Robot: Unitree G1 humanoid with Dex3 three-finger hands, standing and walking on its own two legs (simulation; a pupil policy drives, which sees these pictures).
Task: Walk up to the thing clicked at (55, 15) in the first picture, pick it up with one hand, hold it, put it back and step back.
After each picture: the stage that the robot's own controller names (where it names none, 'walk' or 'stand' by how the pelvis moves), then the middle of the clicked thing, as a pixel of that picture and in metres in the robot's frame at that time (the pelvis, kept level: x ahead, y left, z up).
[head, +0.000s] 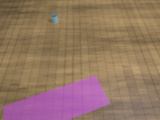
stand; (54, 18) +1.73 +0.31 -0.72
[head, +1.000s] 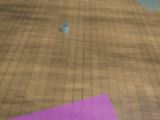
walk; (65, 27) +1.61 +0.11 -0.70
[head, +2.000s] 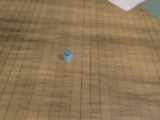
walk; (67, 55) +1.04 +0.07 -0.71
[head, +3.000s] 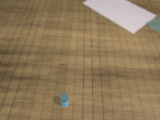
walk; (64, 100) +0.59 +0.12 -0.71
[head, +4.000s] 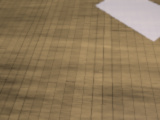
walk; out of the picture +0.35 +0.17 -0.70
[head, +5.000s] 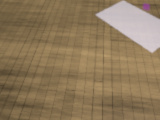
stand; out of the picture +0.31 +0.12 -0.72
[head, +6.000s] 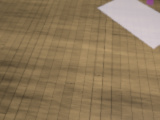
stand; out of the picture +0.33 +0.12 -0.72
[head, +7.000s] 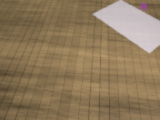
stand; out of the picture +0.30 +0.13 -0.72
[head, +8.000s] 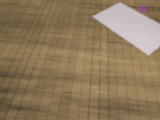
stand; out of the picture +0.30 +0.13 -0.72
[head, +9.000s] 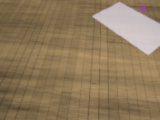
stand; out of the picture +0.29 +0.13 -0.72
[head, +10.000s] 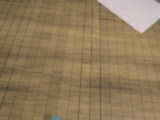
go down; out of the picture +0.32 +0.14 -0.68
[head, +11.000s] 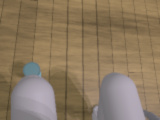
go down; (32, 72) +0.37 +0.19 -0.29
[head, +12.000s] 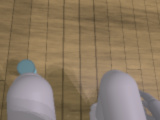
close in; (27, 70) +0.38 +0.19 -0.27
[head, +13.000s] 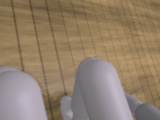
close in; out of the picture +0.37 +0.21 -0.21
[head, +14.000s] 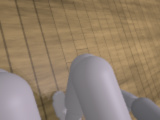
close; out of the picture +0.37 +0.23 -0.21
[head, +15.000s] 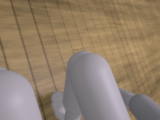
lift; out of the picture +0.36 +0.21 -0.20
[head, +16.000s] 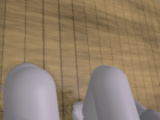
lift; out of the picture +0.29 +0.27 -0.15
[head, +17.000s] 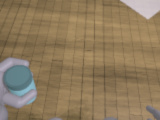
lift; (22, 86) +0.31 +0.18 +0.04
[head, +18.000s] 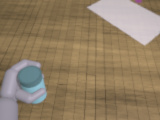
hold; (33, 85) +0.32 +0.16 +0.04
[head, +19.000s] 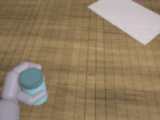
hold; (34, 87) +0.31 +0.16 +0.03
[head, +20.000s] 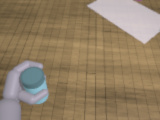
hold; (35, 86) +0.31 +0.16 +0.03
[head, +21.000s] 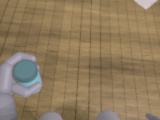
crouch; (29, 77) +0.35 +0.17 -0.03
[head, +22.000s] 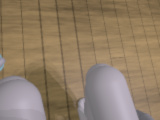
lower; out of the picture +0.40 +0.23 -0.12
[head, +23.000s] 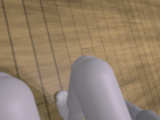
lower; out of the picture +0.39 +0.26 -0.18
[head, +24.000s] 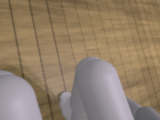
lower; out of the picture +0.38 +0.26 -0.18
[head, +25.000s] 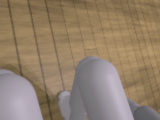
lower; out of the picture +0.37 +0.26 -0.19
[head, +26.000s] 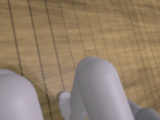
rest; out of the picture +0.38 +0.26 -0.18
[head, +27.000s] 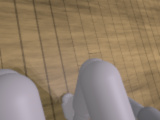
withdraw; out of the picture +0.35 +0.25 -0.23
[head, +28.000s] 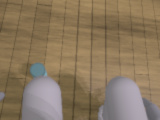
walk; (39, 72) +0.39 +0.20 -0.33
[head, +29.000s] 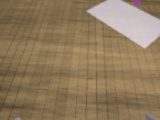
stand; out of the picture +0.30 +0.16 -0.66
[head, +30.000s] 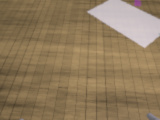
stand; out of the picture +0.32 +0.17 -0.67
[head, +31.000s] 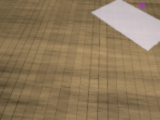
stand; out of the picture +0.32 +0.16 -0.69
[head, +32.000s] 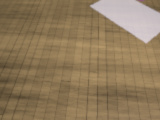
walk; out of the picture +0.35 +0.16 -0.71
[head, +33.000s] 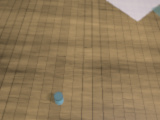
walk; (58, 98) +0.49 +0.14 -0.70
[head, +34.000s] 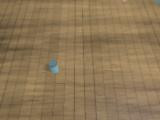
walk; (53, 66) +0.78 +0.25 -0.69
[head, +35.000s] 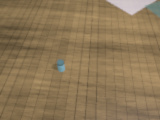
stand; (60, 65) +0.93 +0.19 -0.71
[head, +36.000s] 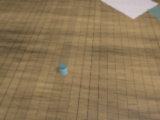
stand; (63, 68) +0.93 +0.18 -0.72
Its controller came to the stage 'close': yes
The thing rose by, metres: 0.74
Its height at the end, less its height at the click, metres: +0.00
